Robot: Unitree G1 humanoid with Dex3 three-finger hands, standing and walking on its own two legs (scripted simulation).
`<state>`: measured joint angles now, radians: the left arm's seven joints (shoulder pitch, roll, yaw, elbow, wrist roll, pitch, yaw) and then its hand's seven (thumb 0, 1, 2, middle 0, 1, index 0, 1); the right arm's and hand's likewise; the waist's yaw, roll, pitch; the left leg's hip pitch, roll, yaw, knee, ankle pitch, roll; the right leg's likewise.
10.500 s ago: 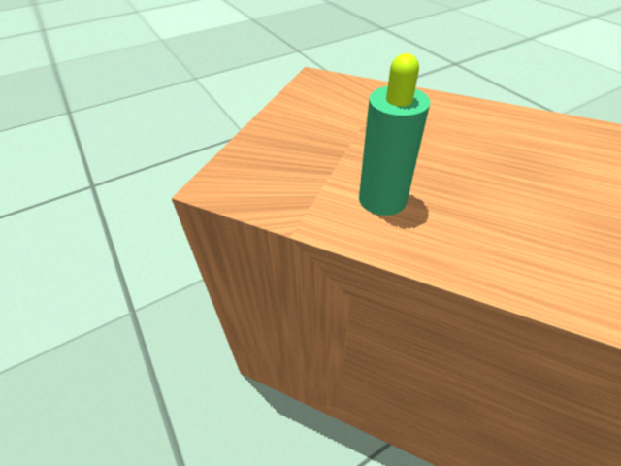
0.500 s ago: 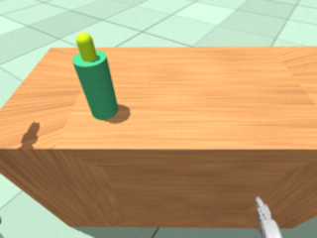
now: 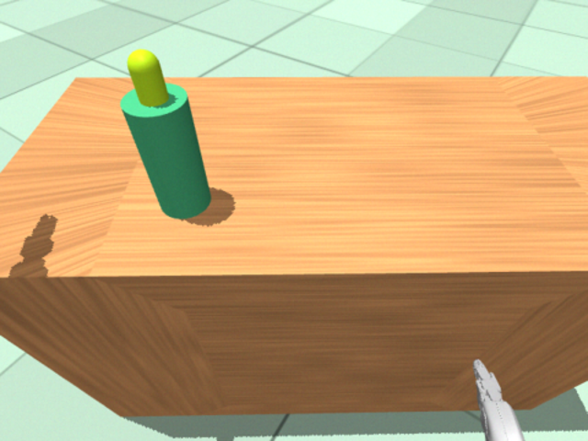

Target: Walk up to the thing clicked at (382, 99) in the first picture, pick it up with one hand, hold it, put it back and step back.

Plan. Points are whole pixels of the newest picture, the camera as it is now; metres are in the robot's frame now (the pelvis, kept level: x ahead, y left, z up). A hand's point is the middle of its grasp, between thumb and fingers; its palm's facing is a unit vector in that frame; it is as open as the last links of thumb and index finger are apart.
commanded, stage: go down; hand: left
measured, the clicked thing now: (167, 139) +0.51 +0.17 +0.16
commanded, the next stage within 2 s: approach in 0.50 s
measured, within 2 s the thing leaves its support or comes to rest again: neither
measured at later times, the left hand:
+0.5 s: hand out of the picture +0.41 +0.36 +0.23, palm faces +0.15 -0.99 -0.01, open 17.7 cm
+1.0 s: hand (62, 186) +0.44 +0.30 +0.15, palm faces +0.06 -1.00 +0.02, open 17.7 cm
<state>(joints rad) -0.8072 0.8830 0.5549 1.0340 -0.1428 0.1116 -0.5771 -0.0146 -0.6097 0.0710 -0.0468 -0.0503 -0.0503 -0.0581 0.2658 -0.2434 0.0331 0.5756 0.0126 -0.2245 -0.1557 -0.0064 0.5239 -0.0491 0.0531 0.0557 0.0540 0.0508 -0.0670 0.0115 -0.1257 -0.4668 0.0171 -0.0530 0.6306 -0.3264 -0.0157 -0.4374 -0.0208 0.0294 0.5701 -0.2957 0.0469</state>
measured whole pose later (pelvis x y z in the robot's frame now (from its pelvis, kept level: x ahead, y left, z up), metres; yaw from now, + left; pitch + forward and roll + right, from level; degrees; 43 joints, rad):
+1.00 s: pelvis -0.01 +0.00 -0.01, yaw +0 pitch +13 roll -2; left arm -0.83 0.71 0.45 1.09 -0.16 -0.04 -0.47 -0.01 -0.61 0.06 -0.05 -0.06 -0.04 -0.07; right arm 0.27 -0.23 0.04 0.50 0.00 -0.21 -0.10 -0.01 0.54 -0.05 0.05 0.06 0.05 0.05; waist -0.09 0.00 -0.12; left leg -0.60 0.02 -0.05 0.74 -0.37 -0.01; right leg -0.57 -0.02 0.03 0.67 -0.33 0.05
